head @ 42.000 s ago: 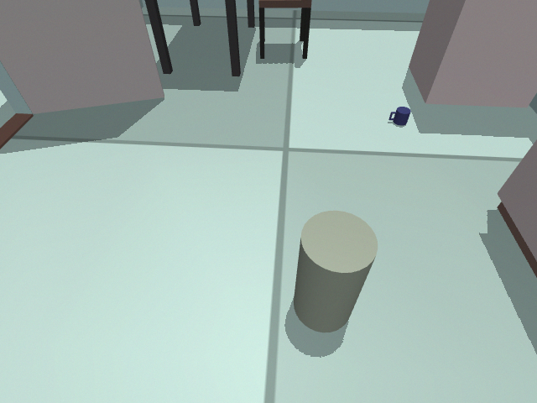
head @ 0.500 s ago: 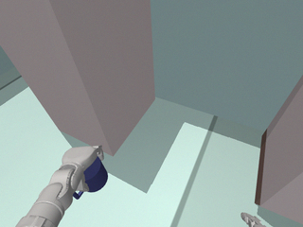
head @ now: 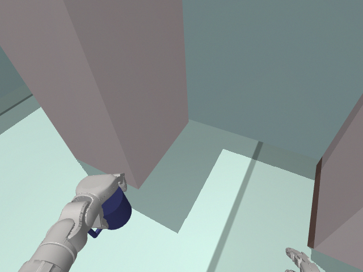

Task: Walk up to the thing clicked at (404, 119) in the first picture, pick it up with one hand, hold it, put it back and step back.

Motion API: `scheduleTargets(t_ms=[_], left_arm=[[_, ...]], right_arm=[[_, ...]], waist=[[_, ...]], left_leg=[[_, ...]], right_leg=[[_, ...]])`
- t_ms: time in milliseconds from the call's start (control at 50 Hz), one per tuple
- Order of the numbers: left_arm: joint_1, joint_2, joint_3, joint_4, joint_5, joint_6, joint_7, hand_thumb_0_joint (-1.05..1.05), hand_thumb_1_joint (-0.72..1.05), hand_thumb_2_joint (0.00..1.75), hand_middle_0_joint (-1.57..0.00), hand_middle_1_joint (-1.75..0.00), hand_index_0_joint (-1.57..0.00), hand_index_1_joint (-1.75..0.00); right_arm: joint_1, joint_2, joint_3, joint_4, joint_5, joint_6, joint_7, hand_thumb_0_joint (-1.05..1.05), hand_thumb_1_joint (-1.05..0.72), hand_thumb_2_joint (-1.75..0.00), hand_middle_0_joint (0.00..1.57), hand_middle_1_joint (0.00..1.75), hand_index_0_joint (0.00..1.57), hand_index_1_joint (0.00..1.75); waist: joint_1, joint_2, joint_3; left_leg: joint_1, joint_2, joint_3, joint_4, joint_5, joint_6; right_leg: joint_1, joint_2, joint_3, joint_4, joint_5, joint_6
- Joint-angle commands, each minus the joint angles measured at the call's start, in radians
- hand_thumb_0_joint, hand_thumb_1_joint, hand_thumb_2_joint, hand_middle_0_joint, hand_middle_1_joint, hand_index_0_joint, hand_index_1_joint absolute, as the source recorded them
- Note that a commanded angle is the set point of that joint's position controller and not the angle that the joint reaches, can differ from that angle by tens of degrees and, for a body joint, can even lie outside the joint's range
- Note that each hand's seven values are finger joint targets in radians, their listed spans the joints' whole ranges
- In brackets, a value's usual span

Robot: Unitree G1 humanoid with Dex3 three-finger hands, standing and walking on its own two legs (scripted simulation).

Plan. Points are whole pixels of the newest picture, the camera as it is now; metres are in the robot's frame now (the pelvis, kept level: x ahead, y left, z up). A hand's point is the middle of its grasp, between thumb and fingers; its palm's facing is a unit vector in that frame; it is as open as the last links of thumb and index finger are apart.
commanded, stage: hold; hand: left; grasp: from above
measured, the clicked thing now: (106, 212) +0.29 +0.23 -0.06
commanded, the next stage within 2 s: crouch in 0.46 s
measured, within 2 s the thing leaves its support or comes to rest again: neither
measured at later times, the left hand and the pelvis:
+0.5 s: hand (103, 205) +0.29 +0.22 -0.03, palm faces -0.45 -0.06 -0.89, open 11.3 cm; pelvis +0.00 +0.00 +0.00, yaw +0 degrees
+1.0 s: hand (110, 219) +0.30 +0.23 -0.12, palm faces -0.47 -0.02 -0.88, open 11.3 cm; pelvis +0.00 +0.00 -0.03, yaw +1 degrees
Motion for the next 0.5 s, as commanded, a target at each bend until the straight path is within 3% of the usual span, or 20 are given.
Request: scheduleTargets(t_ms=[0,20,80,140,180,220,260,280,320,380,480], left_arm=[[-0.286,0.214,0.116,-0.183,0.005,-0.003,0.03,0.0,0.39,1.01,-0.7,-1.1,-0.75,-1.05],[-0.3,0.204,0.101,-0.192,0.004,-0.005,0.026,0.0,0.41,1.01,-0.71,-1.1,-0.76,-1.05],[-0.33,0.222,0.115,-0.217,0.011,-0.01,0.031,0.0,0.42,1.02,-0.73,-1.1,-0.78,-1.05],[-0.351,0.214,0.111,-0.214,0.008,-0.013,0.042,0.0,0.42,1.05,-0.75,-1.09,-0.79,-1.05],[-0.341,0.201,0.104,-0.211,0.01,-0.014,0.049,0.0,0.42,1.05,-0.76,-1.07,-0.79,-1.04],[-0.337,0.224,0.128,-0.202,0.017,-0.01,0.061,0.0,0.4,1.04,-0.73,-1.09,-0.77,-1.05],[-0.366,0.214,0.114,-0.209,0.025,-0.005,0.066,0.0,0.39,1.03,-0.72,-1.1,-0.76,-1.05],[-0.369,0.22,0.116,-0.188,0.023,-0.003,0.066,0.0,0.4,1.04,-0.73,-1.08,-0.77,-1.04],[-0.336,0.206,0.108,-0.184,0.015,-0.001,0.059,0.0,0.41,1.03,-0.74,-1.1,-0.78,-1.05],[-0.314,0.184,0.084,-0.191,0.01,0.003,0.04,0.0,0.42,1.04,-0.73,-1.11,-0.78,-1.06],[-0.3,0.193,0.096,-0.173,0.004,-0.005,0.033,0.0,0.42,1.06,-0.75,-1.09,-0.79,-1.05]], right_arm=[[-0.106,-0.12,-0.04,-0.146,0.003,-0.044,-0.005,0.0,-0.91,-0.9,0.2,0.3,0.2,0.3],[-0.106,-0.12,-0.04,-0.145,0.002,-0.045,-0.005,0.0,-0.91,-0.9,0.2,0.3,0.2,0.3],[-0.107,-0.118,-0.041,-0.145,0.003,-0.043,-0.008,0.0,-0.91,-0.9,0.2,0.3,0.2,0.3],[-0.1,-0.121,-0.039,-0.138,0.001,-0.043,-0.009,0.0,-0.91,-0.9,0.2,0.3,0.2,0.3],[-0.104,-0.118,-0.04,-0.14,0.001,-0.044,-0.008,0.0,-0.91,-0.9,0.2,0.3,0.2,0.3],[-0.104,-0.119,-0.041,-0.135,0.001,-0.042,-0.009,0.0,-0.91,-0.9,0.2,0.3,0.2,0.3],[-0.101,-0.118,-0.044,-0.128,-0.001,-0.043,-0.008,0.0,-0.91,-0.9,0.2,0.3,0.2,0.3],[-0.096,-0.123,-0.043,-0.124,-0.001,-0.042,-0.007,0.0,-0.91,-0.9,0.2,0.3,0.2,0.3],[-0.101,-0.121,-0.045,-0.128,0.002,-0.042,-0.006,0.0,-0.91,-0.9,0.2,0.3,0.2,0.3],[-0.097,-0.123,-0.049,-0.132,0.003,-0.042,-0.003,0.0,-0.91,-0.9,0.2,0.3,0.2,0.3],[-0.098,-0.119,-0.046,-0.142,0.005,-0.037,-0.005,0.0,-0.91,-0.9,0.2,0.3,0.2,0.3]], waist=[[0.013,-0.055,-0.199],[0.005,-0.055,-0.215],[0.01,-0.032,-0.223],[-0.007,-0.037,-0.23],[0.001,-0.029,-0.226],[0.008,-0.03,-0.233],[0.001,-0.022,-0.244],[-0.006,-0.03,-0.228],[0.008,-0.035,-0.218],[0.002,-0.044,-0.236],[0.007,-0.057,-0.208]], left_leg=[[0.087,-0.042,-0.008,-0.07,0.124,0.026],[0.095,-0.041,-0.008,-0.069,0.131,0.026],[0.11,-0.041,-0.008,-0.07,0.15,0.023],[0.117,-0.039,-0.012,-0.071,0.153,0.024],[0.118,-0.039,-0.012,-0.076,0.144,0.022],[0.117,-0.043,-0.008,-0.073,0.157,0.022],[0.128,-0.041,-0.008,-0.07,0.175,0.019],[0.119,-0.039,-0.009,-0.07,0.166,0.021],[0.112,-0.039,-0.011,-0.079,0.151,0.02],[0.122,-0.038,-0.01,-0.074,0.19,0.022],[0.108,-0.04,-0.013,-0.078,0.178,0.022]], right_leg=[[0.045,0.04,-0.016,-0.097,0.074,-0.022],[0.047,0.041,-0.014,-0.091,0.085,-0.022],[0.049,0.042,-0.014,-0.091,0.098,-0.024],[0.048,0.044,-0.015,-0.091,0.106,-0.025],[0.054,0.043,-0.015,-0.095,0.094,-0.026],[0.057,0.041,-0.015,-0.096,0.106,-0.025],[0.054,0.043,-0.017,-0.09,0.125,-0.026],[0.05,0.043,-0.017,-0.095,0.118,-0.025],[0.057,0.043,-0.019,-0.101,0.098,-0.027],[0.065,0.042,-0.019,-0.093,0.142,-0.026],[0.058,0.042,-0.021,-0.101,0.128,-0.026]])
